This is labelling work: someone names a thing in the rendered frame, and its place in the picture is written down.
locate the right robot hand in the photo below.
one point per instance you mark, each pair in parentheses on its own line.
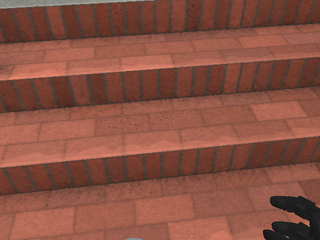
(303,208)

